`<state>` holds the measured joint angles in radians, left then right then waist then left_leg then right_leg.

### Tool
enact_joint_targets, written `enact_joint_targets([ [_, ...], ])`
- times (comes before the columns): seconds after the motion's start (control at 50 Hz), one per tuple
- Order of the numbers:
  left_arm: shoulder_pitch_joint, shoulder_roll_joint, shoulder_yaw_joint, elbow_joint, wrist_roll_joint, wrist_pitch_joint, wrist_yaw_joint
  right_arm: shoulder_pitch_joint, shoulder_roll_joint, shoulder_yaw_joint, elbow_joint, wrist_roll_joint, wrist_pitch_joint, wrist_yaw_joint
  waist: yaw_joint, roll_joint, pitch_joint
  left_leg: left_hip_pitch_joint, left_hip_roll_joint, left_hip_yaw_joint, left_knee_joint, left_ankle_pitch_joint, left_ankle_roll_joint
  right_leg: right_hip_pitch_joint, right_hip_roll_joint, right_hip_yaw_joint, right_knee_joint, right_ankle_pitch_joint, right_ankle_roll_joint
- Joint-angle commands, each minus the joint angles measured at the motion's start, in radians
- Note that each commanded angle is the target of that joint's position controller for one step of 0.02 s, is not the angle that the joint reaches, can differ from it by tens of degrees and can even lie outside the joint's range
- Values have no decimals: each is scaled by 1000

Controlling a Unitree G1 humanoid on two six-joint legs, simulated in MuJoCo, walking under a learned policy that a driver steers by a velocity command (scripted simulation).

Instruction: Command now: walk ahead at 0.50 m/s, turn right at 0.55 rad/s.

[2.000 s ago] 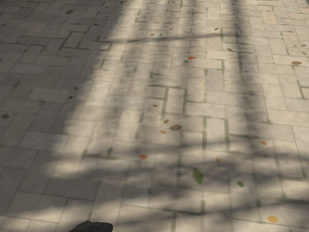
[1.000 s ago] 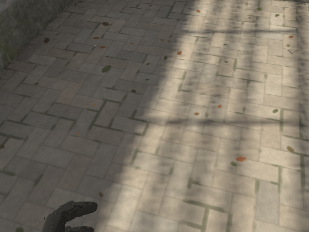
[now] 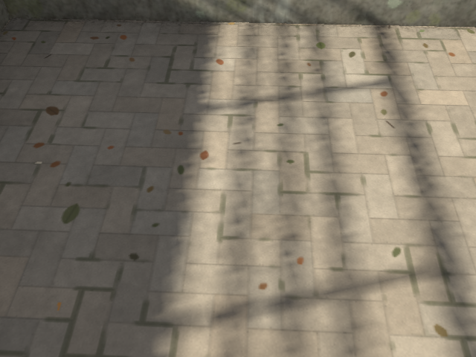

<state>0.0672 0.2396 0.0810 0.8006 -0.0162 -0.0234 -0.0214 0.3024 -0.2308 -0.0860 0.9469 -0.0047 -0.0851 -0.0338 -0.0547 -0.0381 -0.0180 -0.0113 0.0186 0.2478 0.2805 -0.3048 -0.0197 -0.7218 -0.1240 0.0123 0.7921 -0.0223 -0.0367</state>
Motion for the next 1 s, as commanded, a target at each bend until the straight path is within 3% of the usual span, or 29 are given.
enact_joint_targets([
  [0.02, -129, 41, -1, -109, -3, -7, -20, -19, -192, -46, -56, 17, 3, -5, 0, 95, 86, 39, 304, -84, -53, 388, 145, -12, 15, -51, -85, -106, -33],
  [0.06, -73, 72, 14, -114, 1, -3, -25, -41, -221, -55, -65, 29, 14, -5, 43, 129, 41, 60, 302, -48, 82, 713, 123, 121, 81, -118, -115, -217, -70],
  [0.08, 34, 98, 32, -91, -3, -5, -26, -60, -229, -56, -68, 36, 21, -4, 106, 128, -13, 51, 275, -15, 229, 860, 103, 265, 134, -157, -178, -198, -97],
  [0.1, 209, 165, 69, -37, -6, -7, -18, -52, -211, -48, -71, 33, 26, -5, 180, 100, -103, -40, 223, 13, 462, 859, 72, 526, 193, -159, -229, -141, -133],
  [0.12, 348, 286, 104, -14, -6, -3, 0, -54, -150, -26, -105, -5, 19, -5, 207, -75, -181, -348, 166, 21, 824, 431, 15, 814, -11, 169, -238, -45, -208],
  [0.14, 308, 342, 101, -40, -7, -16, -3, -15, -56, 6, -170, -5, -23, 9, 107, -282, -317, -729, -49, -176, 1125, -250, -30, 1084, -202, 747, -448, -254, -406],
  [0.16, 347, 255, 73, -57, 7, -21, -7, -129, -137, -9, -179, 35, -63, 26, 181, -132, -324, -849, -13, -321, 1183, -212, 0, 1105, -205, 748, -524, -260, -361],
  [0.18, 315, 199, 59, -55, 11, -29, -2, -180, -139, -8, -193, 52, -78, 31, 171, -98, -227, -903, 29, -310, 1156, -134, 29, 1025, -175, 599, -495, -187, -317],
  [0.2, 218, 161, 45, -77, 8, -33, 0, -175, -132, -6, -175, 34, -79, 22, 118, 7, -148, -835, 80, -310, 1072, -59, 34, 851, -144, 458, -480, -1, -280],
  [0.22, 139, 120, 32, -95, 10, -36, 4, -165, -151, -17, -166, 11, -66, 13, 75, 13, -109, -743, 114, -306, 991, -29, 26, 704, -113, 347, -476, 176, -253],
  [0.24, 108, 102, 25, -107, 18, -39, 8, -145, -152, -22, -165, 8, -47, 11, 46, 5, -96, -672, 127, -308, 962, -24, 21, 616, -92, 296, -481, 292, -243],
  [0.32, 136, 141, 33, -95, 17, -47, 28, -158, -95, -9, -187, -7, -5, 3, 23, 14, -78, -638, 93, -275, 760, 83, -11, 523, -46, 157, -491, 574, -223],
  [0.38, 151, 133, 30, -85, 7, -34, 43, -233, -67, 10, -206, -6, -4, 12, 51, -31, -86, -565, 54, -254, 510, 283, -8, 510, 10, 73, -475, 552, -169],
  [0.48, 182, 115, 19, -56, 14, -24, 46, -294, -101, 7, -220, -4, -10, 37, 90, -56, -79, -509, 21, -269, 323, 358, 19, 593, -34, 127, -415, 427, -156],
  [0.54, 159, 105, 12, -48, 9, -21, 47, -221, -124, -4, -200, -20, -23, 44, 41, -46, -85, -388, -6, -248, 165, 413, 71, 618, -11, 149, -283, 390, -113],
  [0.56, 178, 98, 12, -53, 18, -25, 47, -177, -161, -13, -187, -32, -29, 40, 41, -6, -125, -251, 37, -292, 172, 744, 99, 580, 53, 126, -202, 328, -71],
  [0.58, 237, 67, 5, -57, 36, -35, 45, -137, -194, -15, -188, -50, -30, 34, 69, 92, -202, -37, 159, -401, 251, 1116, 181, 439, 135, 94, -62, 89, -22],
  [0.6, 346, 40, -7, -28, 27, -36, 46, -93, -132, 3, -179, -51, -17, 30, 68, 256, -327, 121, 321, -563, 258, 1215, 349, 325, 170, 89, 131, -286, 45],
  [0.62, 284, 96, 1, -36, 16, -23, 39, -66, -75, 19, -168, -28, 0, 29, 30, 296, -338, 106, 367, -676, 185, 1077, 398, 257, 172, 98, 248, -648, 80],
  [0.64, 230, 128, 12, -47, 6, -1, 38, -98, -77, 23, -170, -14, 13, 30, 31, 198, -284, 40, 343, -674, 154, 797, 364, 215, 140, 116, 314, -684, 90],
  [0.68, 183, 100, 12, -42, 7, 46, 49, -203, -101, 21, -188, -11, 37, 26, 62, 116, -155, -176, 290, -620, 65, 348, 291, 218, 88, 93, 279, -597, 96],
  [0.72, 186, 60, 2, -31, 13, 66, 60, -292, -107, 17, -202, -22, 58, 18, 93, 170, -85, -357, 197, -507, 1, 143, 218, 345, 84, 43, 77, -515, 90],
  [0.76, 215, 37, -3, 0, 20, 58, 62, -275, -97, 17, -188, -20, 69, 12, 93, 193, -103, -380, 150, -437, 4, 71, 199, 453, 104, 6, -73, -373, 77],
  [0.8, 253, 38, -1, 33, 27, 53, 57, -250, -84, 21, -169, -3, 71, 9, 109, 179, -115, -397, 129, -403, 24, -66, 166, 556, 127, -31, -222, -221, 54],
  [0.84, 216, 79, 0, 12, 53, 52, 56, -217, -60, 30, -150, -5, 67, 11, 84, 107, -56, -435, 91, -379, 64, -221, 81, 545, 52, 54, -315, -241, 7],
  [0.86, 190, 126, 10, 14, 43, 50, 60, -197, -74, 23, -153, -7, 65, 13, 37, 9, -13, -389, 33, -316, 90, -174, 51, 420, 35, 82, -333, -415, -24],
  [0.9, 154, 70, -4, 22, 40, 28, 58, -222, -73, 20, -147, -13, 61, 7, 34, -54, 27, -240, 11, -274, 182, -16, 35, 261, 41, 99, -415, -550, -12],
  [0.94, 139, 66, -7, 27, 37, 7, 58, -199, -61, 21, -125, -10, 62, 3, 25, -64, 36, -213, 13, -273, 213, 66, 51, 264, 47, 88, -417, -471, 13],
  [1.0, 191, 67, -7, 52, 27, -7, 60, -187, -54, 20, -99, -6, 62, 7, 40, -12, 24, -213, 15, -276, 222, 154, 63, 324, 59, 73, -377, -356, 18],
])
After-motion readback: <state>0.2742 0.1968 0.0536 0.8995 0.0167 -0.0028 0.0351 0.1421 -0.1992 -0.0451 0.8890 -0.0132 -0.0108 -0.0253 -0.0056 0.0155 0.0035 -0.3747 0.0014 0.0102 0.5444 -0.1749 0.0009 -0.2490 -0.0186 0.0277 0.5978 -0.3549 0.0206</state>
